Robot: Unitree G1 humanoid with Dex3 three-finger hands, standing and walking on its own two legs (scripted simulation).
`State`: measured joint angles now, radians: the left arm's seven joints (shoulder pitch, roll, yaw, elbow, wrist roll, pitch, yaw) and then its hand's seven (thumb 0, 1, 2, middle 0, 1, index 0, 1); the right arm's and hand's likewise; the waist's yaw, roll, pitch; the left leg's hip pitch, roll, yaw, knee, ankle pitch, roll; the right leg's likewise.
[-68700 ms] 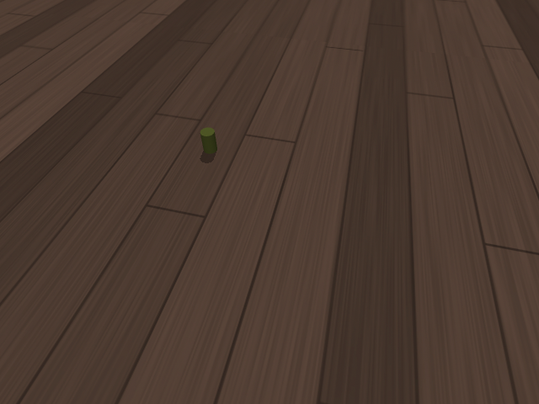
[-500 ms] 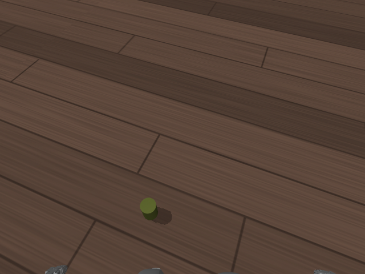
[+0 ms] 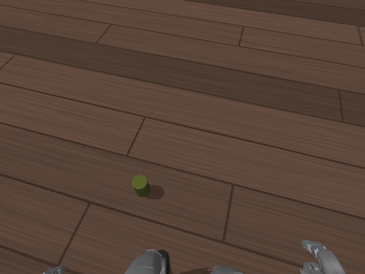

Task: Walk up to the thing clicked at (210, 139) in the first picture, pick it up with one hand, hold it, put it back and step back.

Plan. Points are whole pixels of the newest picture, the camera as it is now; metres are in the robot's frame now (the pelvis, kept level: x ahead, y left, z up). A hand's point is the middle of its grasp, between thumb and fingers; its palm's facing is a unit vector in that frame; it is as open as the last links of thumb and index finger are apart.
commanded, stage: step back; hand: left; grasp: from above
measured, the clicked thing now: (141, 186) +0.56 +0.23 -0.69
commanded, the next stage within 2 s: none
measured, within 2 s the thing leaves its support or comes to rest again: neither
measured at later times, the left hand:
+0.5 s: hand out of the picture -0.04 +0.25 -0.14, palm faces +0.10 -0.93 -0.36, open 7.3 cm
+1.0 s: hand out of the picture -0.30 +0.22 -0.13, palm faces +0.07 -0.90 -0.43, open 7.3 cm
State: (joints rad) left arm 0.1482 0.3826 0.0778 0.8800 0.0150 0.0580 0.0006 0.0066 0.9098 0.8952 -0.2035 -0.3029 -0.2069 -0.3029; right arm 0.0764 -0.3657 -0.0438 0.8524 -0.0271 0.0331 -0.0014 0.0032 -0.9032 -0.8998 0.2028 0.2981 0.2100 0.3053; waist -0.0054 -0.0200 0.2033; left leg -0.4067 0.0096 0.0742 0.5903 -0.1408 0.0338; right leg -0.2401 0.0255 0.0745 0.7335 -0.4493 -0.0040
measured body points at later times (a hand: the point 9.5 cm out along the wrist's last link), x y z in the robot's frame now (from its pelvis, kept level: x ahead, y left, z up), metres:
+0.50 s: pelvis -0.16 -0.02 +0.00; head -0.10 +0.00 +0.44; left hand -0.05 +0.30 -0.11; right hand -0.05 -0.33 -0.12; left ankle -0.17 +0.09 -0.72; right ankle -0.04 -0.12 -0.71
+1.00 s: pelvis -0.34 -0.06 +0.01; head -0.29 -0.08 +0.46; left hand -0.31 +0.26 -0.10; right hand -0.20 -0.37 -0.11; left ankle -0.35 +0.09 -0.64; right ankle -0.30 -0.18 -0.72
